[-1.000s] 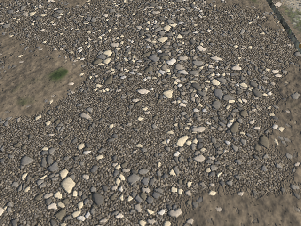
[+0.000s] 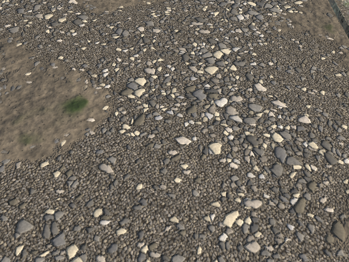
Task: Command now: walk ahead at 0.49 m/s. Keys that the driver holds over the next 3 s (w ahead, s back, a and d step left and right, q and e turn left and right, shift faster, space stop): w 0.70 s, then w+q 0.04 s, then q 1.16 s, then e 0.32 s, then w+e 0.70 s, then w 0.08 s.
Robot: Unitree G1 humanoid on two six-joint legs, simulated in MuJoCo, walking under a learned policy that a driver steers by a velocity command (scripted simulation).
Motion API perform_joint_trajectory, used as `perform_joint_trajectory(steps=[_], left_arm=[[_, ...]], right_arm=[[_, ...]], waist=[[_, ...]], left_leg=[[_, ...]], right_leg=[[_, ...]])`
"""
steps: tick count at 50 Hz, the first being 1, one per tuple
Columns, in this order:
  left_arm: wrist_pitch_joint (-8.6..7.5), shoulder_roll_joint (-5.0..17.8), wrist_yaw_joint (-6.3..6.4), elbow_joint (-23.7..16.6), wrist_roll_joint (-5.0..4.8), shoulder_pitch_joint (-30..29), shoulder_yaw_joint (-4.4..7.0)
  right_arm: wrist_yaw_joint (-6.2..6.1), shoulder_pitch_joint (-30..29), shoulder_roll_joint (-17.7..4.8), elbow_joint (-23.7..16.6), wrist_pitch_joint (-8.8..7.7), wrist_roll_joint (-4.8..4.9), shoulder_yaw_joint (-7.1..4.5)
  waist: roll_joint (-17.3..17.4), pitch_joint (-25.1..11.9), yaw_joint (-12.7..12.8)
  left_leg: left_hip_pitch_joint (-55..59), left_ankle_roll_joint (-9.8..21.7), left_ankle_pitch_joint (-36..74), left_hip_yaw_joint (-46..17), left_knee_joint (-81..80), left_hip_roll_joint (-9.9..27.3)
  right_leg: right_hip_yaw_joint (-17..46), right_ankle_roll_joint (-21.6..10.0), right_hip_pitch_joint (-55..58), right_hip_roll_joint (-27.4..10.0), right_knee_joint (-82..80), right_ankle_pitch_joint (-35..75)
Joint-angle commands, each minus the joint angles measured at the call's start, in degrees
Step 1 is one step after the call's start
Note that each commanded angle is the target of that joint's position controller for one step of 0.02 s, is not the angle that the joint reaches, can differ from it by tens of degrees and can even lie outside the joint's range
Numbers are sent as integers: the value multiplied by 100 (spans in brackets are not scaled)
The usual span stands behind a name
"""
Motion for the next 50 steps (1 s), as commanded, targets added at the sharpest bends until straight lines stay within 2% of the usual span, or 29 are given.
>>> perform_joint_trajectory(steps=[1, 2, 3, 5, 7, 9, 13, 19, 21, 22, 23, 24, 25, 26, 27, 28, 29, 30, 31, 32, 34, 36, 38, 40, 43, 46, 48, 49, 50], left_arm=[[-203, 627, 50, -524, -6, -427, 136], [-137, 554, 58, -499, 33, -323, 155], [-72, 450, 55, -470, 43, -245, 152], [18, 351, 62, -498, 60, -354, 153], [52, 385, 77, -641, 109, -773, 174], [45, 362, 60, -749, 137, -1108, 183], [-11, 236, -23, -928, 115, -1791, 130], [-98, 175, -219, -1281, 48, -2689, 19], [-130, 276, -281, -1339, 31, -2662, 32], [-141, 383, -292, -1306, 29, -2456, 72], [-150, 541, -285, -1209, 42, -2048, 149], [-148, 767, -255, -929, 53, -1154, 285], [-137, 1097, -203, -640, 115, -32, 408], [-86, 1602, -173, -472, 176, 668, 532], [-72, 1167, -180, -465, 134, 615, 371], [-87, 890, -173, -534, 91, 85, 276], [-99, 687, -168, -664, 107, -410, 210], [-118, 512, -190, -706, 165, -761, 156], [-148, 358, -204, -718, 231, -933, 102], [-158, 338, -221, -689, 247, -978, 95], [-184, 439, -194, -591, 208, -831, 113], [-189, 620, -107, -512, 221, -653, 153], [-173, 651, -34, -466, 247, -570, 150], [-154, 634, 18, -446, 271, -581, 124], [-100, 714, 81, -313, 253, -337, 117], [74, 850, 171, -301, 148, -441, 174], [198, 956, 257, -399, 89, -632, 231], [261, 925, 289, -474, 92, -698, 229], [267, 862, 292, -599, 212, -449, 192]], right_arm=[[21, 526, -662, -67, -79, -98, -109], [24, 404, -546, -66, -92, -145, -67], [25, 422, -494, -38, -93, -144, -51], [-21, 650, -605, 51, -107, -111, -70], [-97, 895, -760, 125, -105, -104, -102], [-160, 1098, -781, 179, -72, -95, -98], [-223, 1440, -762, 273, -30, -45, -72], [-247, 2013, -811, 533, 135, -8, -108], [-263, 1978, -884, 550, 187, 12, -152], [-267, 1886, -936, 526, 207, 14, -173], [-269, 1775, -1000, 491, 229, 18, -193], [-266, 1664, -927, 453, 262, 14, -164], [-264, 1637, -771, 332, 261, -47, -84], [-195, 2250, -97, 246, 141, -80, 112], [-166, 2063, -279, 315, -22, 9, 87], [-139, 1532, -720, 136, -125, 183, -43], [-161, 1169, -776, 50, -167, 218, -53], [-207, 991, -732, 28, -151, 153, -90], [-239, 1082, -656, 54, -74, 90, -126], [-245, 1220, -497, 83, 9, 72, -112], [-258, 1197, -345, 53, 111, 40, -101], [-268, 819, -409, -94, 142, 9, -127], [-230, 522, -372, -185, 138, -6, -116], [-172, 212, -233, -273, 107, -18, -52], [-79, -241, -217, -467, 122, -2, -5], [44, -346, -450, -703, 159, -33, -61], [126, 170, -702, -685, 154, -75, -173], [133, 799, -902, -523, 136, -72, -292], [61, 1241, -1362, -504, 143, -115, -428]], waist=[[575, -367, -337], [674, -333, -157], [705, -318, -86], [579, -177, -63], [401, -5, -138], [385, 63, -211], [434, 187, -410], [415, 448, -654], [514, 387, -531], [602, 238, -382], [721, -59, -136], [693, -582, 315], [447, -1383, 720], [-946, -2234, 498], [-1053, -2458, 574], [-851, -1552, 495], [-465, -985, 333], [-205, -568, 150], [-280, -400, -62], [-402, -359, -178], [-347, -214, -258], [-242, -67, -220], [-200, 23, -163], [-214, 61, -93], [-223, -35, 86], [-326, -95, -16], [-370, -370, -320], [-179, -661, -602], [599, -1164, -678]], left_leg=[[2098, 867, -1127, -2537, -2126, 1574], [1705, 791, -763, -2152, -2256, 1402], [1520, 799, -557, -1931, -2381, 1314], [1377, 892, -195, -1619, -2582, 1272], [1499, 964, 49, -1501, -2719, 1327], [1674, 939, 280, -1319, -2768, 1303], [1774, 783, 603, -798, -2790, 1093], [2771, 779, 1148, -631, -2410, 1383], [3042, 714, 1744, -643, -2117, 1524], [3101, 653, 2448, -612, -1872, 1532], [3103, 586, 3527, -536, -1399, 1476], [2872, 444, 4211, -326, -415, 1219], [1756, 262, 3268, -162, 1084, 948], [-679, -200, 258, -2, 3379, -108], [-1423, -135, -2276, -879, 4262, -298], [-1960, -19, -2036, -938, 4575, 74], [-1898, 34, -1488, -747, 4349, 408], [-1670, 19, -1059, -639, 3944, 620], [-1287, 15, -782, -673, 3650, 797], [-988, -20, -681, -674, 3478, 852], [-977, -115, -490, -602, 3083, 913], [-1396, -230, 78, -586, 2488, 935], [-1474, -268, 786, -560, 1758, 883], [-962, -235, 1424, -324, 882, 652], [-588, -183, 1910, -195, 312, 400], [-778, -14, 1201, -211, 65, 302], [-270, 144, 662, -38, -90, 65], [456, 271, 1003, 49, -494, -142], [1682, 575, 3185, -860, -556, 445]], right_leg=[[185, -213, -2569, -608, 899, 804], [230, -208, -2183, -762, 641, 1047], [211, -184, -1980, -794, 455, 1142], [138, -94, -2069, -830, 67, 1356], [143, 38, -2518, -847, -512, 1833], [130, 143, -2784, -819, -1071, 2378], [-106, 189, -2599, -629, -2144, 3259], [-238, 63, -2729, -443, -3041, 2927], [-283, -74, -2499, -357, -3215, 2520], [-366, -157, -2101, -240, -3275, 2322], [-529, -265, -1419, -37, -3291, 2181], [-667, -434, -223, 140, -3392, 2299], [15, -748, 1637, -483, -3092, 2387], [2733, -1676, 3825, -1961, -3463, 1315], [3981, -1754, 3914, -2195, -4281, 868], [3114, -1442, 3194, -1995, -4373, 774], [2304, -1245, 2282, -1759, -4515, 1134], [1763, -1143, 1433, -1543, -4733, 1522], [1385, -1063, 859, -1351, -4936, 1764], [1211, -1091, 503, -1283, -5096, 1879], [855, -1154, 223, -1196, -5315, 2207], [603, -1164, 335, -1202, -5444, 2502], [173, -1030, 421, -1103, -5437, 3105], [-472, -827, 228, -845, -5317, 4018], [-773, -740, 565, -944, -5101, 4456], [-779, -607, 1331, -1246, -4460, 4923], [-786, -450, 1548, -1281, -3553, 5642], [-928, -268, 1447, -1040, -2592, 5554], [-1098, 72, 616, -586, -1029, 4104]])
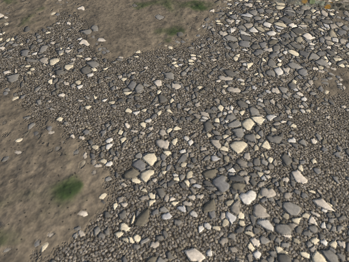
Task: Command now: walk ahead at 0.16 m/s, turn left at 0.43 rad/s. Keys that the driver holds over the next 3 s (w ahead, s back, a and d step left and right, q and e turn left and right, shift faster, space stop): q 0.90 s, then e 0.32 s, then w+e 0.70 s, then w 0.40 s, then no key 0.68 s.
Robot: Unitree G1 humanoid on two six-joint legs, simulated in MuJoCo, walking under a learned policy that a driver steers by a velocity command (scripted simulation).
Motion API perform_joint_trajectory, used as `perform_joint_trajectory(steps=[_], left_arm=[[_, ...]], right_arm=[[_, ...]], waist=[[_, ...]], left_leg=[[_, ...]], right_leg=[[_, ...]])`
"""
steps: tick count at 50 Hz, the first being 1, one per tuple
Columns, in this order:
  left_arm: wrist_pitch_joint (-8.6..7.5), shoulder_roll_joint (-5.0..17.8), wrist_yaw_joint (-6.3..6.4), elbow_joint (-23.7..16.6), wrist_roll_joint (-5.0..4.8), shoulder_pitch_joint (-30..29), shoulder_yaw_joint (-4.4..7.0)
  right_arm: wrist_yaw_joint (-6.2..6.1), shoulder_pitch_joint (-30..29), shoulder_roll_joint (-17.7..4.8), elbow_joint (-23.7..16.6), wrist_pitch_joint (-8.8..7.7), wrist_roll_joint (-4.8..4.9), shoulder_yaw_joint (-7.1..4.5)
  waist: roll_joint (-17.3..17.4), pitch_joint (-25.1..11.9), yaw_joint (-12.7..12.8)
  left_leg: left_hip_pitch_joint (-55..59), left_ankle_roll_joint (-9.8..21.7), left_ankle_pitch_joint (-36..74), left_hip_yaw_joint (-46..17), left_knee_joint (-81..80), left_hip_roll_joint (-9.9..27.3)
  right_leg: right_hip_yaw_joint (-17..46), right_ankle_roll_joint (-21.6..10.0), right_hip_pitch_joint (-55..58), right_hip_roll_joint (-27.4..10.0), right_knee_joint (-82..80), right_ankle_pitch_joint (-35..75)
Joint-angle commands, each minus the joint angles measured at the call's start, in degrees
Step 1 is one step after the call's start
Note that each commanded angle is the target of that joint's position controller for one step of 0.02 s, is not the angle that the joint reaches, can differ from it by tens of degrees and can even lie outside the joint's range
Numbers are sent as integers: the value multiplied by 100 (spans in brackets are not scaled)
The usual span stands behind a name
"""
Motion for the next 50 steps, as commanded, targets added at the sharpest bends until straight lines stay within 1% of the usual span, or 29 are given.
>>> perform_joint_trajectory(steps=[1, 2, 3, 4, 5, 7, 9, 13, 16, 19, 22, 23, 24, 25, 26, 27, 28, 29, 30, 33, 37, 42, 44, 45, 46, 47, 48, 49, 50], left_arm=[[-37, 249, -13, -536, 302, 598, -20], [-127, 469, -113, -533, 134, 640, -27], [-146, 740, -139, -662, -65, 107, 51], [-100, 754, -87, -735, -97, -232, 67], [-24, 809, -13, -738, -14, -404, 106], [120, 849, 56, -841, 54, -432, 164], [149, 667, 97, -842, 67, -354, 139], [195, 642, 122, -934, 67, -582, 139], [180, 653, 102, -1042, 42, -814, 145], [81, 684, 49, -1106, 3, -873, 145], [-18, 747, -43, -1036, -40, -495, 178], [-33, 856, -70, -972, -28, -252, 224], [-16, 1235, -60, -977, 78, -100, 312], [61, 1680, -38, -1029, 262, -330, 401], [57, 1323, -26, -1233, 354, -599, 323], [60, 1039, 8, -1382, 289, -904, 250], [74, 897, 21, -1433, 184, -1086, 220], [88, 826, 36, -1449, 87, -1092, 193], [114, 805, 52, -1447, 64, -1041, 165], [204, 895, 98, -1398, 112, -705, 188], [259, 1196, 84, -1413, 80, -566, 302], [244, 1385, -62, -1444, -58, -654, 395], [236, 1316, -81, -1411, -163, -729, 390], [215, 1096, -115, -1273, -122, -382, 339], [197, 659, -173, -1402, 153, -331, 181], [176, 631, -150, -1644, 167, -654, 153], [196, 960, -121, -1622, 49, -904, 242], [227, 954, -120, -1548, -52, -865, 258], [266, 882, -87, -1358, -44, -682, 255]], right_arm=[[-124, 1237, -1731, -170, 45, -61, -458], [-112, 1371, -1447, -288, 61, -50, -363], [-129, 1025, -1216, -461, 80, -40, -329], [-173, 646, -1043, -537, 108, 34, -289], [-211, 418, -918, -606, 152, 51, -245], [-259, 299, -907, -677, 213, -51, -245], [-312, 319, -1032, -743, 237, -79, -295], [-438, 365, -1191, -867, 346, 28, -365], [-482, 332, -1156, -932, 426, 33, -363], [-502, 398, -1131, -975, 495, 21, -368], [-519, 311, -1105, -1073, 572, 72, -353], [-529, 343, -1038, -1095, 603, 108, -328], [-528, 562, -760, -1116, 620, 110, -252], [-507, 564, -666, -1352, 569, 162, -254], [-461, 628, -1202, -1272, 487, 23, -392], [-430, 808, -1384, -1120, 501, 65, -481], [-449, 956, -1269, -969, 568, 78, -483], [-470, 998, -1136, -933, 633, 58, -453], [-456, 976, -982, -954, 678, 75, -410], [-421, 469, -794, -1262, 682, 159, -307], [-318, 221, -681, -1532, 661, 125, -209], [-188, 359, -821, -1618, 741, 129, -266], [-159, 738, -821, -1492, 755, 123, -321], [-214, 998, -1022, -1415, 752, 118, -409], [-318, 1162, -1601, -1482, 732, 92, -534], [-306, 997, -1718, -1635, 630, -89, -475], [-263, 1077, -1297, -1565, 511, -153, -358], [-258, 806, -1028, -1459, 426, -160, -251], [-274, 485, -870, -1412, 392, -117, -199]], waist=[[1615, -1681, -122], [1136, -2606, -368], [576, -2131, -473], [76, -1496, -392], [-204, -1086, -303], [179, -841, -99], [373, -871, -49], [406, -1042, -152], [569, -852, -236], [710, -793, -292], [773, -800, -73], [685, -795, 45], [-84, -928, -58], [-1820, -597, -337], [-1588, -611, -266], [-1132, -603, -382], [-896, -516, -445], [-881, -447, -388], [-892, -365, -341], [-1110, -256, -51], [-1245, -454, 122], [-1297, -444, 34], [-1136, -493, -230], [-641, -630, -274], [956, -839, -174], [1535, -981, -287], [837, -1124, -558], [718, -872, -361], [535, -764, -211]], left_leg=[[3972, 1549, 4551, -2745, 142, 1709], [4350, 2050, 3394, -3726, -322, 2085], [3839, 1815, 2360, -3252, -564, 1758], [3116, 1490, 1453, -2759, -775, 1483], [2337, 1297, 862, -2487, -979, 1314], [1418, 1161, 278, -2333, -1220, 1026], [1206, 1112, 421, -2129, -1236, 845], [1207, 976, -499, -2288, -1244, 738], [1073, 834, -1482, -2494, -1313, 590], [1239, 785, -1459, -2778, -1225, 573], [1316, 611, -980, -2960, -919, 443], [1101, 418, -1078, -2839, -699, 238], [461, 115, -2121, -2303, 210, -192], [-742, -189, -3344, -1021, 1413, -1147], [-823, -427, -3471, -1105, 2739, -759], [-730, -497, -3094, -1090, 3279, -657], [-742, -601, -2779, -969, 3558, -605], [-889, -702, -2512, -916, 3897, -560], [-907, -787, -2397, -818, 4108, -526], [-1073, -943, -2068, -451, 3429, -295], [-436, -948, -2163, -193, 2255, 27], [555, -610, -1993, 203, 925, -24], [1354, -295, -1133, 345, -257, -183], [2205, -77, -313, 18, -744, -135], [3395, 419, 1761, -1832, -822, 1243], [3083, 1607, 2844, -2831, -723, 2362], [2799, 1680, 2283, -2368, -855, 2123], [2548, 1304, 1699, -1773, -870, 1691], [2415, 964, 1115, -1390, -903, 1360]], right_leg=[[213, 331, -2796, 298, 4465, -1192], [1313, 297, -3298, 383, 5396, -1708], [1469, 200, -3669, 122, 5450, -1211], [1395, 190, -3791, -102, 5112, -697], [1388, 205, -3640, -281, 4695, -383], [1407, 194, -3042, -312, 3998, -113], [1328, 258, -2841, -191, 3328, 39], [1430, 432, -2771, -97, 2530, 577], [1483, 469, -2665, -20, 2021, 749], [1515, 432, -2430, 56, 1439, 659], [1408, 264, -1713, 99, 230, 1005], [1410, 153, -1174, -87, -423, 1439], [2211, -207, -455, -1135, -779, 1547], [3648, -1105, -434, -2197, -1083, 2483], [3871, -1517, -730, -2547, -1061, 2975], [3222, -1331, -787, -2251, -885, 3149], [2636, -1036, -767, -1842, -759, 3082], [2344, -922, -662, -1681, -708, 3034], [2078, -940, -714, -1591, -712, 3201], [1646, -1077, -345, -1506, -820, 3189], [1396, -1181, -131, -1756, -779, 3360], [1129, -1058, -364, -1945, -533, 3380], [851, -708, -636, -1832, 4, 3078], [497, -310, -1169, -1599, 659, 2456], [18, 232, -2684, -976, 2308, 184], [458, 480, -3598, -360, 3518, -1532], [948, 463, -3467, -555, 4037, -1361], [1058, 391, -3369, -648, 3994, -984], [1092, 387, -3275, -713, 3745, -592]])
Over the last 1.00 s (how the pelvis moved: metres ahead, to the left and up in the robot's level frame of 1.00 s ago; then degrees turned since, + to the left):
0.54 -0.02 0.00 5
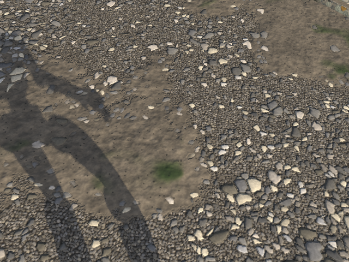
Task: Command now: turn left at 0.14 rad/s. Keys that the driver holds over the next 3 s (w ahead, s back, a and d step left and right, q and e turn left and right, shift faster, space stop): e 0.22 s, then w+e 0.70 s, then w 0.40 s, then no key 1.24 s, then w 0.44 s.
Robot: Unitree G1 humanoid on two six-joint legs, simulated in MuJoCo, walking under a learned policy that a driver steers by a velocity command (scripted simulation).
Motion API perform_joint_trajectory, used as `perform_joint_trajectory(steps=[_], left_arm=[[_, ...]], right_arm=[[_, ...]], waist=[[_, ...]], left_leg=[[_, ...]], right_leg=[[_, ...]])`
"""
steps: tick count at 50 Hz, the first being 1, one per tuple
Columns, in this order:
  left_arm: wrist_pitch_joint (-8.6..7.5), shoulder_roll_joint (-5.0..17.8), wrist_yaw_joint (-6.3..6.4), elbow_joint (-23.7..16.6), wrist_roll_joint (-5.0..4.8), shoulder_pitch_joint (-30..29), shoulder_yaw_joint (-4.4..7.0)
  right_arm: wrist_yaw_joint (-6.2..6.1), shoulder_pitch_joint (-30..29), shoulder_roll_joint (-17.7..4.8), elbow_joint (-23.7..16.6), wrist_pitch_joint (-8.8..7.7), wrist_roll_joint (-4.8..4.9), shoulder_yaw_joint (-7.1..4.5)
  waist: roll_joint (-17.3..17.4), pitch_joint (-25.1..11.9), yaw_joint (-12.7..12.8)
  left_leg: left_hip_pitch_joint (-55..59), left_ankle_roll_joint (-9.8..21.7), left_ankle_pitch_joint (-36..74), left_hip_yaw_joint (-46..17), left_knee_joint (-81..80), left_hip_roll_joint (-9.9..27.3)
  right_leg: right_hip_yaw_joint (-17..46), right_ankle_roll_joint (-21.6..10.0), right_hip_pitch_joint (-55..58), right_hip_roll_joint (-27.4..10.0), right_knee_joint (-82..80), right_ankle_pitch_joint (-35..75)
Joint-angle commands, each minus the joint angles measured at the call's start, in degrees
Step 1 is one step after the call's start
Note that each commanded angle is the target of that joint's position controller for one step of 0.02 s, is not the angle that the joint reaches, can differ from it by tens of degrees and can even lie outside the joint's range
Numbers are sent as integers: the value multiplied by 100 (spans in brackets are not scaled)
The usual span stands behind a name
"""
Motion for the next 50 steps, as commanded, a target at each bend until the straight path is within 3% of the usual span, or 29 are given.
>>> perform_joint_trajectory(steps=[1, 3, 5, 8, 11, 15, 18, 20, 21, 22, 23, 24, 25, 26, 27, 30, 33, 35, 38, 41, 42, 43, 44, 45, 46, 47, 48, 49, 50], left_arm=[[6, 458, 51, -178, 12, 47, 93], [39, 358, 23, -9, -6, 367, 62], [43, 270, 8, -47, -40, 251, -7], [63, 432, 13, -273, -51, -31, -9], [95, 463, 6, -382, -90, -8, 13], [76, 307, -98, -525, -132, -125, -16], [-12, 239, -211, -407, -171, 196, -9], [-56, 209, -249, -17, -160, 994, 35], [-74, 396, -222, 219, -169, 1567, 124], [-122, 1010, -130, 261, -175, 2156, 290], [-295, 1314, -216, -13, -53, 1963, 287], [-425, 950, -234, -189, -21, 1560, 193], [-498, 737, -209, -260, -66, 1315, 127], [-511, 661, -189, -326, -111, 1204, 98], [-496, 623, -156, -353, -130, 1151, 70], [-467, 623, -30, -415, -65, 1358, 56], [-433, 701, 53, -454, -78, 1488, 91], [-416, 715, 75, -433, -88, 1674, 110], [-390, 738, 87, -410, -153, 1791, 145], [-327, 799, 116, -463, -149, 1645, 202], [-302, 797, 108, -512, -114, 1568, 206], [-279, 689, 87, -583, -76, 1455, 161], [-273, 419, 60, -764, 10, 1333, 50], [-338, -415, 26, -936, -63, 2269, -168], [-377, 180, 25, -836, -277, 2227, -95], [-384, 595, 15, -894, -330, 1571, 25], [-390, 615, 24, -962, -232, 1175, 13], [-408, 525, 7, -1031, -113, 877, 9], [-389, 438, -26, -1056, -116, 887, 17]], right_arm=[[-48, -177, -448, -178, -235, -7, -57], [-87, -282, -279, -19, -287, -94, 32], [-124, -393, -343, 71, -308, -126, 18], [-189, -254, -755, 229, -232, -66, -109], [-222, -208, -866, 308, -152, 4, -176], [-213, -12, -937, 405, -199, 117, -259], [-126, -319, -958, 374, -282, 201, -291], [-72, -544, -865, 374, -288, 275, -287], [-49, -606, -566, 358, -324, 234, -212], [10, -830, -144, 149, -398, 46, -80], [45, -1223, -233, -171, -543, 104, -100], [112, -1208, -589, -115, -664, 248, -171], [164, -1022, -751, -16, -745, 277, -210], [155, -901, -767, 126, -783, 172, -222], [137, -900, -812, 163, -811, 66, -241], [156, -1010, -566, 174, -823, 61, -183], [178, -1428, -344, 30, -833, 103, -85], [230, -1769, -290, -103, -854, 144, -43], [282, -1921, -398, -225, -905, 179, -53], [269, -1498, -655, -154, -958, 186, -146], [230, -1087, -814, -69, -968, 185, -226], [171, -311, -1012, 111, -967, 176, -332], [112, 729, -1236, 223, -951, 65, -386], [116, 1290, -1688, 389, -909, -32, -471], [152, 1170, -1142, 377, -917, 29, -332], [111, 811, -774, 370, -880, 87, -230], [92, 550, -634, 410, -836, 74, -180], [94, 402, -527, 485, -810, 24, -147], [86, 300, -463, 528, -831, -50, -113]], waist=[[1062, -833, -83], [1113, -819, 63], [1067, -691, -11], [1054, -505, -234], [937, -339, -299], [878, -197, -405], [807, -186, -104], [686, -363, 302], [291, -469, 471], [-1270, -613, 584], [-1429, -430, 544], [-668, -139, 410], [-450, 50, 204], [-177, 80, 128], [-126, 122, 77], [-158, 10, 71], [-245, 131, 191], [-374, 244, 336], [-422, 303, 339], [-630, 126, 68], [-736, -167, -141], [-691, -741, -549], [-428, -1710, -1007], [1640, -2877, -513], [1897, -2786, -604], [1412, -1667, -683], [853, -1102, -597], [637, -694, -487], [731, -558, -297]], left_leg=[[1042, 962, 2808, -1047, -1078, 1432], [684, 923, 2917, -605, -1174, 1258], [649, 890, 2444, -430, -1229, 1223], [854, 1121, 2000, -755, -1258, 1587], [1047, 1276, 1915, -1033, -1272, 1919], [1174, 1215, -1056, -1351, -1896, 2105], [841, 946, -1163, -855, -1910, 1893], [228, 633, -1106, -161, -1275, 1520], [-428, 345, -948, 333, -270, 1186], [-1813, -194, -1490, 1038, 2150, 521], [-3331, -289, -2116, 110, 3082, -217], [-3663, -208, -1713, -364, 3466, 211], [-3706, -123, -1031, -393, 3346, 380], [-3564, -137, -593, -350, 3116, 497], [-3377, -197, -202, -331, 2757, 543], [-2844, -410, 728, -173, 1979, 368], [-2242, -520, 1530, -68, 804, 132], [-1940, -536, 1834, -26, 306, 44], [-1692, -447, 1923, -185, -143, 28], [-1169, -259, 1483, -234, -284, 10], [-578, -135, 1234, -112, -303, -109], [552, 52, 1349, -32, -409, -97], [2415, 411, 950, -793, -79, 696], [4577, 1349, -413, -3731, -489, 2372], [4328, 1385, -1476, -4850, -1382, 2526], [3438, 1128, -1607, -3830, -1514, 2244], [2543, 982, -933, -2986, -1523, 2016], [1725, 951, -234, -2438, -1634, 1784], [1205, 946, 144, -2051, -1772, 1623]], right_leg=[[413, 60, -642, -99, 551, 395], [396, 148, 1, -14, 220, 900], [389, 155, 279, -5, -581, 1037], [254, 114, 167, 63, -945, 667], [207, 50, -156, 54, -826, 339], [73, -299, -423, -11, -926, 159], [-173, -653, 413, 104, -1878, 475], [-565, -850, 1740, 467, -2878, 1266], [-186, -1040, 2606, 405, -3097, 1154], [1935, -1582, 3468, -955, -3654, 1402], [4287, -2494, 3544, -1686, -4469, 335], [4000, -2435, 3474, -1699, -4643, 241], [3426, -2197, 3385, -1469, -4584, 598], [2949, -1998, 3277, -1249, -4548, 1080], [2593, -1856, 3157, -1080, -4573, 1678], [1874, -1662, 2867, -696, -4609, 3016], [1464, -1491, 2268, -377, -4636, 3089], [1495, -1455, 1998, -377, -4657, 2870], [1760, -1399, 2080, -543, -4473, 2854], [1952, -1243, 2402, -716, -4018, 3758], [1910, -1161, 2429, -622, -3530, 4736], [1695, -984, 2221, -297, -2565, 5334], [1634, -807, 1224, 35, -1041, 4383], [1272, -444, -891, 947, 1189, 319], [1455, -409, -1533, 731, 2054, -208], [1268, -409, -1862, 450, 2187, 230], [1036, -435, -1697, 188, 1995, 653], [975, -464, -1476, 42, 1715, 860], [1009, -501, -1164, -94, 1518, 978]])
Over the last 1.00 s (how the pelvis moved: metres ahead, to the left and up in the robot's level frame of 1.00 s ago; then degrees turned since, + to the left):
0.09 0.00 0.01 34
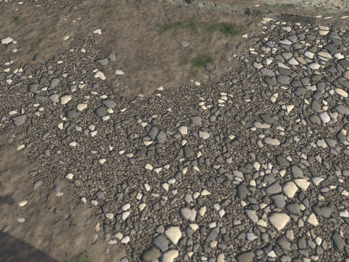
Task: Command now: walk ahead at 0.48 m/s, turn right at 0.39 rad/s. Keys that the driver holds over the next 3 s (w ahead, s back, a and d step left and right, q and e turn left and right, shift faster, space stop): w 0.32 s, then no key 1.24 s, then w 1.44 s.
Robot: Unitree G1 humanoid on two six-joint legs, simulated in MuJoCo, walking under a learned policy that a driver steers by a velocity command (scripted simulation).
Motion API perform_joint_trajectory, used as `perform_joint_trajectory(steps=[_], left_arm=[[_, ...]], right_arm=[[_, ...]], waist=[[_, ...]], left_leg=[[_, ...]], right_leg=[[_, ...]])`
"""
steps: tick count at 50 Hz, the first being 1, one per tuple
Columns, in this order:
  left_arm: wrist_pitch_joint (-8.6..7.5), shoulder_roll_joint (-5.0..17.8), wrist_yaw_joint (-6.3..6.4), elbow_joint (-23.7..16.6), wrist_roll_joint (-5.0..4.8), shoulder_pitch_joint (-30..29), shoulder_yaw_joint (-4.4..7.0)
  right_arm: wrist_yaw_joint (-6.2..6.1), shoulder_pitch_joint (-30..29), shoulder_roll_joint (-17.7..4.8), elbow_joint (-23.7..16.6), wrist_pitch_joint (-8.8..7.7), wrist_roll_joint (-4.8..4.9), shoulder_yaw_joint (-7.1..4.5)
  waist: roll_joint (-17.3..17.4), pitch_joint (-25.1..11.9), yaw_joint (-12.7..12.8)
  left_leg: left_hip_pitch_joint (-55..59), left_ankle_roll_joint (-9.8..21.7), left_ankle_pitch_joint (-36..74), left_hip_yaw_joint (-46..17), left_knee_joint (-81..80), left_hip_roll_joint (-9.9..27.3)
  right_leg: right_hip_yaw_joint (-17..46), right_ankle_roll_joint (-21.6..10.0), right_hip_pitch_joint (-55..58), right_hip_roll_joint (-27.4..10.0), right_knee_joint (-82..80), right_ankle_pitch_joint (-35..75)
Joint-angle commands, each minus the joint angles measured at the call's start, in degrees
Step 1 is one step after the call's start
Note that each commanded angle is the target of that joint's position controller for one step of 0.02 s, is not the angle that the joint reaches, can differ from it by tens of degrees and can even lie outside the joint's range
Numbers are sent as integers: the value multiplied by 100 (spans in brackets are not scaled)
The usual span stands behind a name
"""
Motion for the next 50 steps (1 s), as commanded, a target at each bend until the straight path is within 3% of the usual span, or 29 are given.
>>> perform_joint_trajectory(steps=[1, 3, 6, 9, 13, 15, 16, 17, 18, 19, 20, 21, 22, 24, 26, 29, 33, 36, 37, 38, 39, 40, 41, 43, 50], left_arm=[[-98, 487, -54, -589, 9, -146, 136], [-45, 247, -78, -626, 15, -208, 57], [-91, 135, -131, -773, 147, -660, -51], [-184, 149, -228, -846, 118, -1157, -100], [-207, 322, -298, -1072, 67, -1722, -59], [-212, 433, -305, -1044, 93, -1490, 20], [-203, 608, -284, -884, 123, -954, 137], [-188, 903, -232, -686, 159, -142, 286], [-155, 1593, -154, -707, 336, 467, 410], [-143, 1522, -187, -705, 294, 514, 367], [-170, 1119, -237, -751, 266, 211, 233], [-191, 882, -254, -758, 242, -89, 165], [-207, 678, -279, -727, 208, -389, 109], [-241, 556, -275, -694, 244, -756, 82], [-308, 521, -237, -605, 295, -924, 79], [-285, 552, -141, -448, 272, -1084, 92], [-182, 639, -115, -112, 250, -809, 107], [-115, 519, -117, 47, 159, -945, 58], [-119, 381, -118, 140, 165, -754, 14], [-148, 247, -113, 183, 302, -451, -31], [-155, 118, -108, 315, 372, 176, -58], [-105, 138, -62, 353, 377, 3, -89], [-27, 271, -30, 321, 326, -290, -62], [114, 408, 21, 324, 274, -515, -18], [191, 345, 56, 572, 236, -503, 7]], right_arm=[[-44, 470, -529, -21, -42, -67, -138], [-41, 453, -599, 95, -105, 34, -156], [-49, 480, -896, 191, -120, 103, -223], [-44, 569, -1048, 234, -54, 164, -239], [-33, 1043, -1251, 438, 74, 250, -263], [-45, 1077, -1314, 505, 168, 264, -256], [-52, 1103, -1230, 530, 197, 247, -210], [-74, 1165, -988, 524, 202, 172, -109], [-79, 1478, -478, 272, 141, 10, 80], [-86, 1637, -461, 335, 64, 53, 115], [-75, 1414, -979, 361, 56, 194, -27], [-80, 1097, -953, 300, 77, 237, -19], [-108, 940, -859, 303, 128, 162, -3], [-147, 983, -740, 367, 297, 109, -11], [-183, 1114, -531, 438, 417, 77, 33], [-197, 707, -339, 361, 448, -3, 124], [-167, 265, -492, 293, 468, 22, 98], [-153, 269, -542, 319, 457, -37, 53], [-170, 276, -665, 335, 444, -87, 20], [-221, 232, -995, 290, 440, -104, -44], [-265, 10, -1059, 277, 488, -79, -45], [-239, -178, -672, 262, 545, 4, 25], [-199, -304, -505, 263, 579, 33, 60], [-143, -299, -507, 321, 560, 22, 72], [-163, -268, -548, 732, 497, 39, 53]], waist=[[772, -448, -176], [744, -246, -67], [579, -101, -105], [533, -42, -279], [545, 50, -454], [575, -66, -220], [525, -393, 74], [397, -901, 449], [-846, -1774, 434], [-1467, -2362, 348], [-823, -1857, 360], [-562, -1364, 239], [-223, -1048, 74], [-299, -859, -225], [-266, -882, -418], [-314, -816, -389], [-335, -853, -165], [-249, -749, -311], [-64, -730, -291], [413, -865, -66], [1012, -1034, 339], [1059, -973, 196], [942, -758, 90], [733, -598, -27], [403, -787, -64]], left_leg=[[1403, 1112, -361, -2057, -1705, 1624], [1065, 1255, -126, -1707, -1997, 1674], [957, 1317, 259, -1194, -2216, 1646], [892, 1111, 542, -627, -2172, 1393], [1513, 902, 439, -625, -1917, 1649], [1691, 744, 1036, -530, -1419, 1676], [1625, 599, 1895, -295, -644, 1469], [1215, 344, 2200, 14, 614, 1134], [-497, -149, 389, 282, 2915, 465], [-1420, -313, -2444, -405, 4199, -65], [-1785, -289, -2400, -760, 4694, 257], [-1850, -240, -2129, -648, 4648, 485], [-1731, -240, -1825, -579, 4245, 683], [-995, -284, -1384, -569, 3681, 834], [-566, -382, -996, -539, 3172, 757], [-189, -421, -272, -485, 1781, 705], [136, -372, 286, -459, 874, 543], [684, -129, 670, -374, -73, 437], [1058, -11, 1478, -522, -505, 538], [1552, 150, 2991, -974, -388, 1025], [1867, 619, 3079, -1291, -184, 1378], [1559, 739, 2260, -1289, -252, 1276], [1274, 588, 1574, -1177, -302, 1056], [1106, 369, 1414, -977, -226, 828], [1405, 378, 2387, -815, 66, 711]], right_leg=[[199, -51, -1443, -632, 46, 345], [110, -29, -1438, -700, -531, 251], [-93, 40, -1475, -791, -1614, 1044], [-398, 74, -1060, -633, -2691, 1902], [-540, -40, -983, -476, -3457, 1937], [-758, -198, -425, -267, -3831, 1811], [-907, -315, 397, -75, -3968, 1756], [-744, -482, 1558, -163, -3961, 1983], [1485, -1208, 3380, -1737, -4099, 2512], [3335, -1792, 3773, -2409, -4934, 3068], [2641, -1643, 3329, -2267, -4839, 3636], [1719, -1513, 2738, -2020, -4716, 4369], [1100, -1357, 2170, -1704, -4783, 4697], [549, -1210, 1277, -1437, -5118, 4859], [177, -1294, 917, -1345, -5303, 5282], [-323, -1187, 747, -1135, -5350, 5241], [-272, -1130, 1004, -1202, -5246, 4719], [-189, -905, 917, -1092, -4877, 3588], [-216, -654, 831, -855, -4685, 2951], [-403, -355, 642, -483, -4369, 2050], [-568, -94, 360, -174, -4360, 940], [-640, 50, 536, -132, -4477, 690], [-662, 68, 598, -133, -4544, 785], [-627, 11, 667, -178, -4503, 1166], [-577, 48, 1072, -294, -4447, 2177]])
Over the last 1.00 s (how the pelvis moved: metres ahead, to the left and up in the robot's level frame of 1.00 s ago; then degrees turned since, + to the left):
0.29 -0.10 -0.01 -31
